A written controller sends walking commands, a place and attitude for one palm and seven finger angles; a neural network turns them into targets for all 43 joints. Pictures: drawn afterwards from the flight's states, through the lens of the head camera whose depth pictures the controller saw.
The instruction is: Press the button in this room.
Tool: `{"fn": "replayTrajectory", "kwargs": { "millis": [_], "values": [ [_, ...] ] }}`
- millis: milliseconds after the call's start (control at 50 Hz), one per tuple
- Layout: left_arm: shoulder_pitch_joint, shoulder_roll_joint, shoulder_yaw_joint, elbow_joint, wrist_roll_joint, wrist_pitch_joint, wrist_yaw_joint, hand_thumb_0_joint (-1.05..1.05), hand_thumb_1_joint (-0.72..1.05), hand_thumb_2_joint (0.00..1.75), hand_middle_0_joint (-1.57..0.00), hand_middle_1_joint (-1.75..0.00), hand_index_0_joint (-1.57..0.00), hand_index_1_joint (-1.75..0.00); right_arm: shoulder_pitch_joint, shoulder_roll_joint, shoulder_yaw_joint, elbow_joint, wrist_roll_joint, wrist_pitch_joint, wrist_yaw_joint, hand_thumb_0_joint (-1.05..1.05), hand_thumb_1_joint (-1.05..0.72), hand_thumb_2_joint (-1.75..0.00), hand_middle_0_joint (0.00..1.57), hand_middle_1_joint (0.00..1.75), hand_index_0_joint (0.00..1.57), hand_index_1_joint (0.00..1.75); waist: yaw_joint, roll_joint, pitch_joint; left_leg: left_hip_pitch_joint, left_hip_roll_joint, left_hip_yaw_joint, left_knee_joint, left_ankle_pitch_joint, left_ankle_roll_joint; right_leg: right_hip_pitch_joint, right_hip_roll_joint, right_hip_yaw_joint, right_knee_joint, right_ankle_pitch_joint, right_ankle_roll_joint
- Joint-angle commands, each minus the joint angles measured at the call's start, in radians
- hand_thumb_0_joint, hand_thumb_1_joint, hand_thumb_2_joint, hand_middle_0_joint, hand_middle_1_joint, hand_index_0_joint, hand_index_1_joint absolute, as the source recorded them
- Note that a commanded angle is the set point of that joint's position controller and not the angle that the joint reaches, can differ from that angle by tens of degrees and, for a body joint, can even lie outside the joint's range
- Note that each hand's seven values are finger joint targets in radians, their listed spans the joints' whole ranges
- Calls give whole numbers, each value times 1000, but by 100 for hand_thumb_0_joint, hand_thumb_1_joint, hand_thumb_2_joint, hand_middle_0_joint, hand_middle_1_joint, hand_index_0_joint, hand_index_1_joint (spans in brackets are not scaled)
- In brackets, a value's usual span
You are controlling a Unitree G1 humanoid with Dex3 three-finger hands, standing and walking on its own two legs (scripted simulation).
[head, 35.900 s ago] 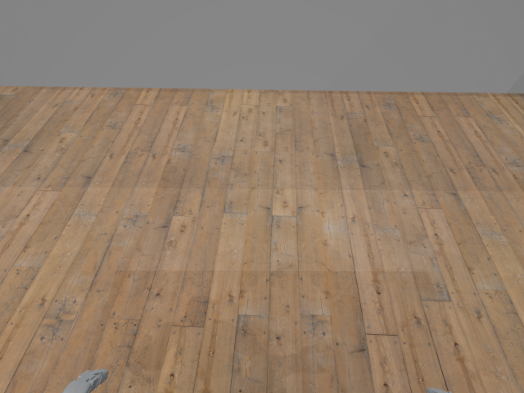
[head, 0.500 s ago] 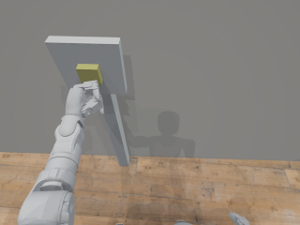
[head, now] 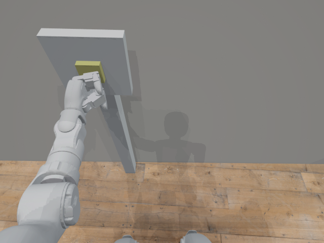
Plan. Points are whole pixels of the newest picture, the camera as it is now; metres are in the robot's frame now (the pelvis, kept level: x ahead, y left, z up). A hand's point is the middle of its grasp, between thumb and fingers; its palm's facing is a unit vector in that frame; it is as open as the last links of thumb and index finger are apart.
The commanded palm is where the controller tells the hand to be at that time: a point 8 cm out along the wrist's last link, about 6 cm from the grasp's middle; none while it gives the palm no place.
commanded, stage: press the button with the knuckle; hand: left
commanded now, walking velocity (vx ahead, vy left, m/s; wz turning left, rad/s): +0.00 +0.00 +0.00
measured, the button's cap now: (91, 70) +0.52 +0.17 +0.12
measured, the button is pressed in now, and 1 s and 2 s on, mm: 6 7 0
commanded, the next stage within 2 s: hold the button down briefly in 0.28 s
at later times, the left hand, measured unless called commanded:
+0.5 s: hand (102, 92) +0.47 +0.14 +0.09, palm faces -0.02 -1.00 -0.03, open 2.9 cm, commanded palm +0.48 +0.18 +0.09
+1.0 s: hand (102, 95) +0.46 +0.14 +0.09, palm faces -0.03 -1.00 -0.02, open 2.8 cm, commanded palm +0.43 +0.19 +0.09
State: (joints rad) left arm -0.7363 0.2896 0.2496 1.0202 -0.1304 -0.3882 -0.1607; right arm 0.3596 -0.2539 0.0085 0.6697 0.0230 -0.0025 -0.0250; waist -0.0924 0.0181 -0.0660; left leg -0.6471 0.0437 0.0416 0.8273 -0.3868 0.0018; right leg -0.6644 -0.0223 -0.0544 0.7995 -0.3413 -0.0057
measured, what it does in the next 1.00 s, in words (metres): stands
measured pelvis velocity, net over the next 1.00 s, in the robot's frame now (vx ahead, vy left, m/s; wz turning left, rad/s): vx -0.02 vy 0.01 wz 0.01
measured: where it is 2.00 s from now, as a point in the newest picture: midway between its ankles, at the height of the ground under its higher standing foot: outside the picture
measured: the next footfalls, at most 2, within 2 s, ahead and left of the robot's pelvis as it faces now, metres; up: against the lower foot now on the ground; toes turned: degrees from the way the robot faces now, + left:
none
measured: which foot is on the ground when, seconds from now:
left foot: down 0.00-1.00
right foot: down 0.00-1.00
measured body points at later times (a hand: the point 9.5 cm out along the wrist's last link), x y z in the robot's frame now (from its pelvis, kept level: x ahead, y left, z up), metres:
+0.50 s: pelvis -0.03 +0.01 -0.01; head +0.07 +0.01 +0.43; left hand +0.46 +0.20 +0.09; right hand +0.00 -0.26 -0.13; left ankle +0.01 +0.12 -0.70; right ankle +0.03 -0.12 -0.70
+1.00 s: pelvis -0.02 +0.01 -0.01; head +0.06 +0.01 +0.43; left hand +0.45 +0.20 +0.09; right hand +0.01 -0.26 -0.13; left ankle +0.01 +0.12 -0.70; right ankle +0.03 -0.12 -0.70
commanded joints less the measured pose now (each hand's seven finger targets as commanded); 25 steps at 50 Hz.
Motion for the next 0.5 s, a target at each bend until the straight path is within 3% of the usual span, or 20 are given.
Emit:
{"fn": "replayTrajectory", "kwargs": {
  "millis": [0, 40, 80, 120, 200, 300, 340, 380, 420, 480],
  "values": [
    [-598, 222, 26, -205, -3, -70, 18, 0, 90, 90, -130, -150, -130, -150, 78, -155, -51, -80, -1, -32, -13, 0, -90, -90, 20, 30, 20, 30, -52, -2, -362, 154, -45, -43, -107, 151, 21, 173, 42, 39, -103, 201, -8],
    [-598, 227, 30, -179, -3, -72, 18, 0, 90, 90, -130, -150, -130, -150, 77, -158, -49, -78, -1, -34, -15, 0, -90, -90, 20, 30, 20, 30, -54, 16, -359, 163, -43, -46, -106, 133, 19, 146, 43, 36, -106, 172, -10],
    [-652, 196, -1, -164, -3, -75, 18, 0, 90, 90, -130, -150, -130, -150, 83, -157, -46, -72, -4, -39, -13, 0, -90, -90, 20, 30, 20, 30, -74, 43, -343, 170, -42, -55, -106, 110, 17, 109, 44, 31, -107, 137, -13],
    [-668, 236, 27, -129, -7, -72, 20, 0, 90, 90, -130, -150, -130, -150, 92, -169, -45, -65, -6, -43, -15, 0, -90, -90, 20, 30, 20, 30, -83, 12, -342, 148, -40, -59, -104, 85, 19, 99, 44, 33, -109, 110, -8],
    [-735, 236, 12, -96, 4, -72, 25, 0, 90, 90, -130, -150, -130, -150, 105, -176, -42, -58, -8, -51, -17, 0, -90, -90, 20, 30, 20, 30, -104, 21, -353, 139, -39, -73, -101, 47, 20, 60, 44, 31, -100, 67, -7],
    [-789, 199, -18, -85, 7, -76, 40, 0, 90, 90, -130, -150, -130, -150, 123, -182, -45, -50, -15, -61, -13, 0, -90, -90, 20, 30, 20, 30, -121, 47, -390, 181, -34, -96, -91, 43, 14, -8, 44, 18, -83, 50, -9],
    [-819, 162, -56, -91, 5, -73, 45, 0, 90, 90, -130, -150, -130, -150, 121, -184, -45, -49, -14, -65, -13, 0, -90, -90, 20, 30, 20, 30, -139, 47, -374, 178, -33, -99, -93, -2, 14, -38, 44, 17, -88, 20, -6],
    [-843, 162, -58, -79, 3, -70, 53, 0, 90, 90, -130, -150, -130, -150, 130, -188, -42, -42, -18, -71, -15, 0, -90, -90, 20, 30, 20, 30, -150, 32, -352, 160, -35, -103, -101, -43, 17, -44, 45, 17, -93, -2, -6],
    [-825, 217, -27, -56, 12, -65, 61, 0, 90, 90, -130, -150, -130, -150, 130, -196, -40, -45, -14, -72, -18, 0, -90, -90, 20, 30, 20, 30, -144, 7, -363, 128, -36, -101, -98, -65, 20, -28, 44, 23, -92, -18, -5],
    [-856, 180, -62, -78, 14, -67, 60, 0, 90, 90, -130, -150, -130, -150, 131, -191, -37, -50, -17, -81, -18, 0, -90, -90, 20, 30, 20, 30, -151, 42, -369, 137, -39, -98, -99, -85, 21, -40, 42, 24, -93, -27, -6]
  ]
}}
